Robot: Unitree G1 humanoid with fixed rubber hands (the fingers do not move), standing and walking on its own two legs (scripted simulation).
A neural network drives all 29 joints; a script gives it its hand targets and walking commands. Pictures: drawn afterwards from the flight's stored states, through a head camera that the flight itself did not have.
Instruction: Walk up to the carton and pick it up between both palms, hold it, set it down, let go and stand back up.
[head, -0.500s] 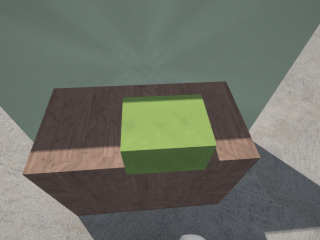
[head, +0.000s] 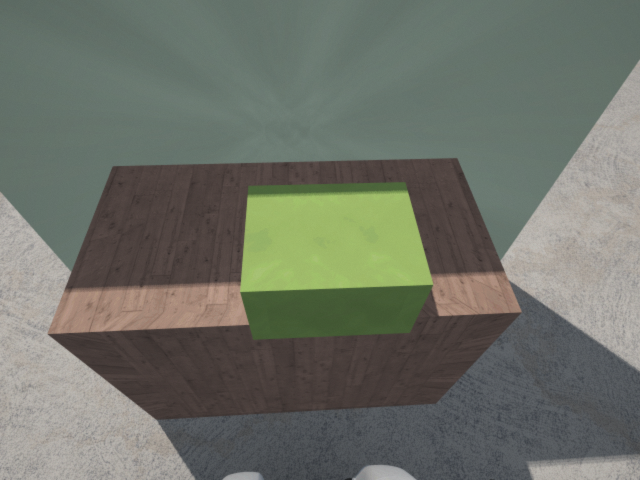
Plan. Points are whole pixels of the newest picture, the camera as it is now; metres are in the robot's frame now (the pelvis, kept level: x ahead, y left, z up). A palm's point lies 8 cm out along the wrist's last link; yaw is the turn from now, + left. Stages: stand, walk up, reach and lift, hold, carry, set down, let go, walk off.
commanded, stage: walk up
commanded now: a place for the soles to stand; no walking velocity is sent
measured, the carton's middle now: (329, 260) +0.45 -0.02 -0.08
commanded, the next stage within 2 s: reach and lift in 0.38 s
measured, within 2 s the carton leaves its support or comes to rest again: neither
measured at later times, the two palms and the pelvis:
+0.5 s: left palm out of the picture +0.11 +0.26 -0.14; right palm out of the picture +0.12 -0.25 -0.14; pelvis +0.00 -0.01 -0.02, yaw +1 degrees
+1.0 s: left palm (136, 451) +0.17 +0.24 -0.10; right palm (496, 423) +0.19 -0.24 -0.10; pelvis +0.04 -0.01 +0.00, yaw +1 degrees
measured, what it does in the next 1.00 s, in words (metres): stands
